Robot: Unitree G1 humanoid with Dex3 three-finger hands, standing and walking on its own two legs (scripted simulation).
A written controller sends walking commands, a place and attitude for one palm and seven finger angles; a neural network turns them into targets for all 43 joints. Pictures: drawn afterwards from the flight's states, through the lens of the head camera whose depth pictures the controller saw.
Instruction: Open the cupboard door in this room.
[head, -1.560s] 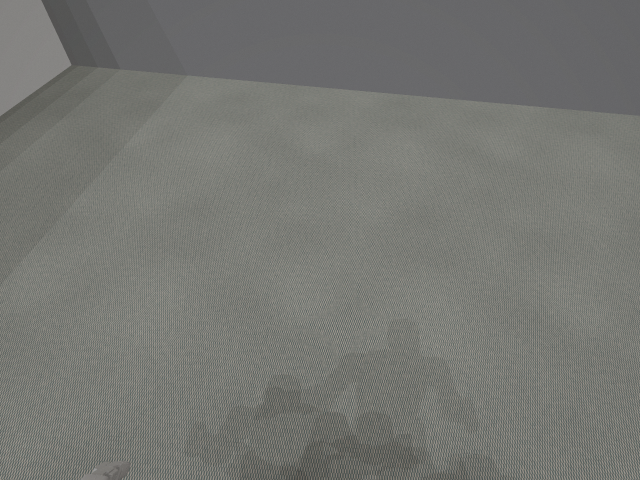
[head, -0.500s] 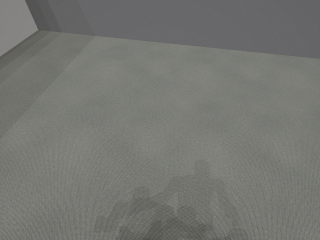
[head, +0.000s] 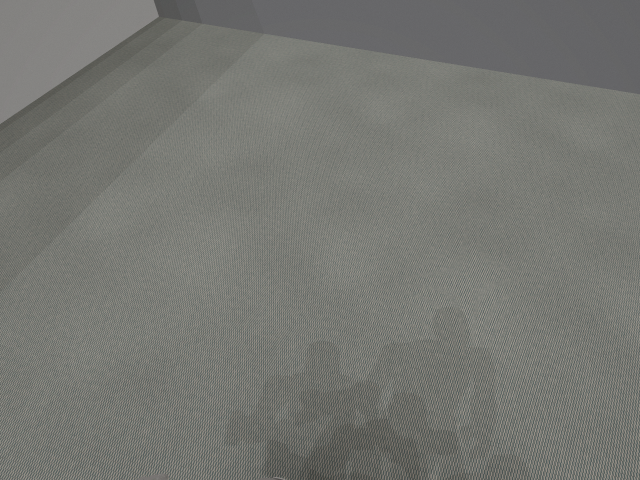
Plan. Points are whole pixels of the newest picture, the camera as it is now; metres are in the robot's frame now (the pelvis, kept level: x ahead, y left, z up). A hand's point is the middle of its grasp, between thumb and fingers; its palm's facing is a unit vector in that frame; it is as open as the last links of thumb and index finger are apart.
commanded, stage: turn or walk to find it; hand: left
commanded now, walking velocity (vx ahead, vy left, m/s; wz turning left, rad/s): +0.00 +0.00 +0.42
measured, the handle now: out of the picture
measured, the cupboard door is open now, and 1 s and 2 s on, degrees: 0 0 0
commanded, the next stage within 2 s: none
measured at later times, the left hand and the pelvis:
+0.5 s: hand out of the picture -0.06 +0.24 -0.18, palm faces +0.27 -0.93 -0.25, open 7.4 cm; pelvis -0.03 +0.02 +0.00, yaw +13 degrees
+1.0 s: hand out of the picture -0.08 +0.18 -0.15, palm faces +0.44 -0.86 -0.25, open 7.4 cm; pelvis -0.06 -0.01 +0.01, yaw +26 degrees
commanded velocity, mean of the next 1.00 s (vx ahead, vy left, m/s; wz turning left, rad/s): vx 0.00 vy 0.00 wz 0.42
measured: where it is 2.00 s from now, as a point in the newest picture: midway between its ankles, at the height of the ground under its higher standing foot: outside the picture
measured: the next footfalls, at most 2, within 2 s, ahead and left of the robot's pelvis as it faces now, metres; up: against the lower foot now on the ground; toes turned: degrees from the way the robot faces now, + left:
left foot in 0.38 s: -0.02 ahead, +0.14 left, +0.00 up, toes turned +15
right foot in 0.76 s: +0.04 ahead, -0.09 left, +0.00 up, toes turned +15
